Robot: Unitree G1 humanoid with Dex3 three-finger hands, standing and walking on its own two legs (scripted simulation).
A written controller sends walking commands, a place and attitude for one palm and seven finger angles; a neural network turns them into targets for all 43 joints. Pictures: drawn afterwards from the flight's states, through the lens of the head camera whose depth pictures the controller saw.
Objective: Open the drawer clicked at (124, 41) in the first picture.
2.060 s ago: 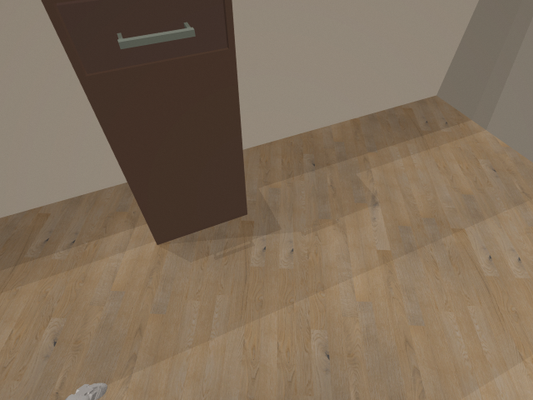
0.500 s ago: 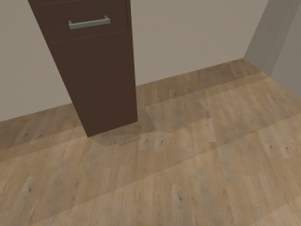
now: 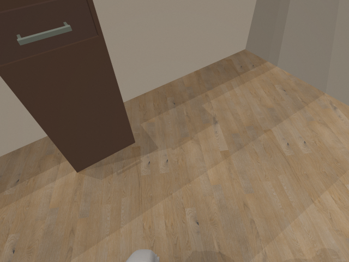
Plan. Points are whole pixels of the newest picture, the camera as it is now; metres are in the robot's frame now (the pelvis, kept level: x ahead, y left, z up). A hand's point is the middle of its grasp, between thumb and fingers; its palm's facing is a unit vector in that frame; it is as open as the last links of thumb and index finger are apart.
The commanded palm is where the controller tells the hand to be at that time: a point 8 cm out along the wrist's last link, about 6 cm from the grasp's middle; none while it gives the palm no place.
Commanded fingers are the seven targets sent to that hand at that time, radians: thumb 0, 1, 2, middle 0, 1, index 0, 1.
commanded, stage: walk to a spot facing it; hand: left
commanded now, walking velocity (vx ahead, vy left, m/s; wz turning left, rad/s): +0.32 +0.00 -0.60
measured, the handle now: (44, 32) +0.81 +0.58 +0.13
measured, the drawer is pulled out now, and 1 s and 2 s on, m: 0.00 0.00 0.00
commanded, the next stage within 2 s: none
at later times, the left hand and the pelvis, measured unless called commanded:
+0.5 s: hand (94, 232) +0.21 +0.27 -0.18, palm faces -0.18 -0.96 -0.19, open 7.4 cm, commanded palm none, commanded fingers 0.00 0.90 0.90 -0.20 -0.30 -0.20 -0.30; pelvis +0.16 +0.07 +0.00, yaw -18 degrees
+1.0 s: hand (168, 149) +0.52 +0.09 -0.17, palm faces -0.59 -0.78 -0.20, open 7.4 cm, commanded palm none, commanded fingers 0.00 0.90 0.90 -0.20 -0.30 -0.20 -0.30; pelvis +0.29 +0.03 -0.02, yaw -36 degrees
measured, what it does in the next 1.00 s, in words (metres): walks ahead, turning right: left foot, then right foot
